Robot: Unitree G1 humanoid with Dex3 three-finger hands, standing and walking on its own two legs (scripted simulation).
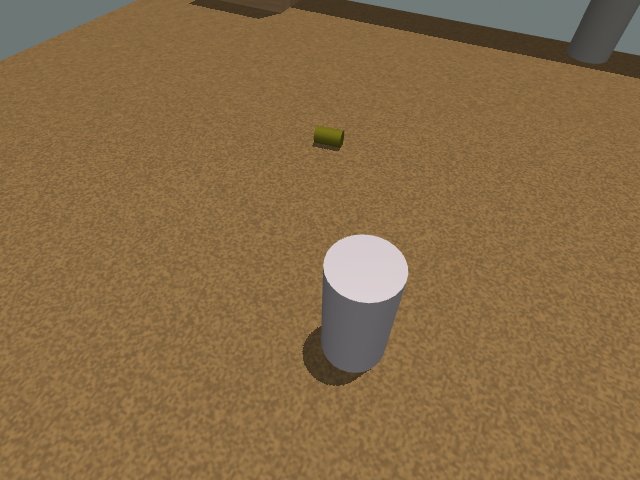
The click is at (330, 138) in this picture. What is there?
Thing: lying can
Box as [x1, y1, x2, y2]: [314, 126, 343, 147]
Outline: 316,127 314,132 315,142 340,147 343,139 342,130 321,126
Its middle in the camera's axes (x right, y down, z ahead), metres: +0.04 -0.52 +2.05
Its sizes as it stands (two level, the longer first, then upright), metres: 0.141 0.087 0.087
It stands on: the floor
